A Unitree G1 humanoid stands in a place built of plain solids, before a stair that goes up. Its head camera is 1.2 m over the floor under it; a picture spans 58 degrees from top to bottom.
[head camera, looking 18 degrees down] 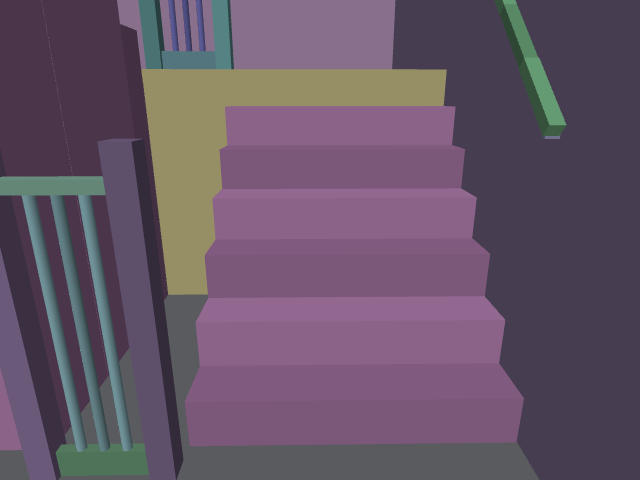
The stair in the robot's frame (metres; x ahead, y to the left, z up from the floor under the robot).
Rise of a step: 0.19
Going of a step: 0.22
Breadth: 1.20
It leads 1 degrees to the left of straight ahead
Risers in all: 7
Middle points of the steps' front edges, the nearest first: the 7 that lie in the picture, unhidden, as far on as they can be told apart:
1.28 -0.12 0.19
1.49 -0.12 0.39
1.71 -0.12 0.58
1.92 -0.11 0.78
2.14 -0.11 0.97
2.35 -0.11 1.16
2.57 -0.10 1.36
